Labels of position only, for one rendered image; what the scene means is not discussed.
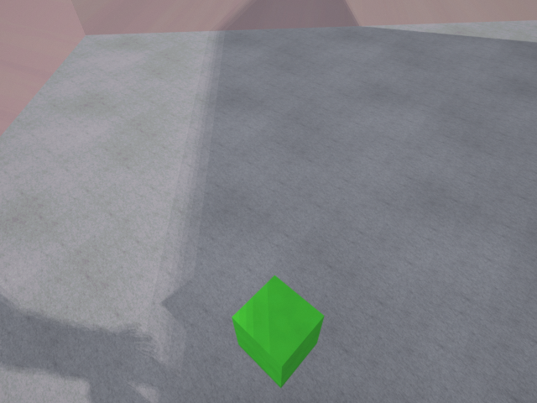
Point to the carton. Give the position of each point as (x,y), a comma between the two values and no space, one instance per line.
(277,328)

